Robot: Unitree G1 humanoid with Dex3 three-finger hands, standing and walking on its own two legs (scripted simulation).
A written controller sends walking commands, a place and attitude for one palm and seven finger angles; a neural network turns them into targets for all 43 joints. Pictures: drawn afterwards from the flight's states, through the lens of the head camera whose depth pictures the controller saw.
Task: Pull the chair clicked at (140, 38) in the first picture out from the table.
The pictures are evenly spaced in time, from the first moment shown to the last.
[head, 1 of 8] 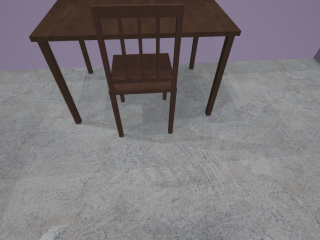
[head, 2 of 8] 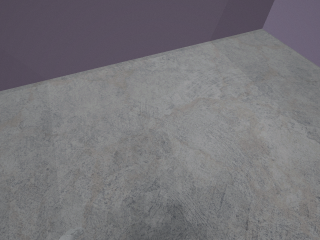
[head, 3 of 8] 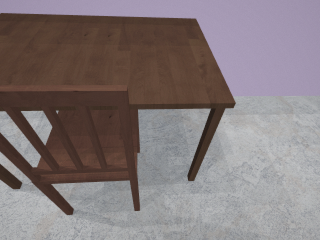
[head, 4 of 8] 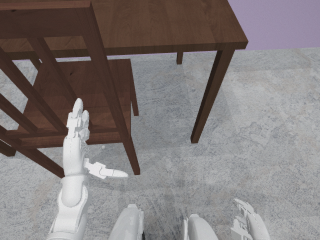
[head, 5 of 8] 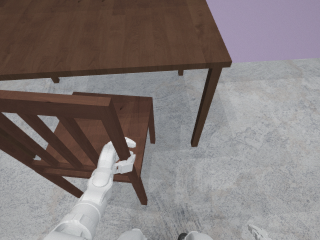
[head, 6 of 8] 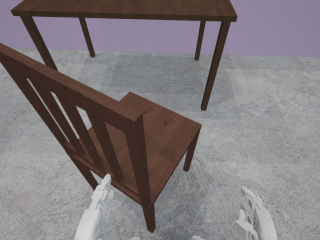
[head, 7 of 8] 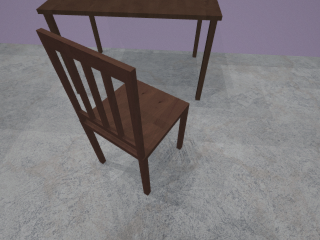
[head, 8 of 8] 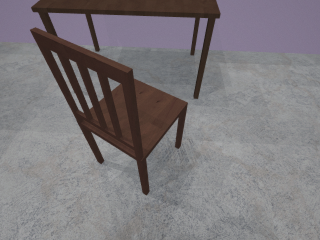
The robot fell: no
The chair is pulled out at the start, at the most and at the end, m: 0.00 0.65 0.65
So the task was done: yes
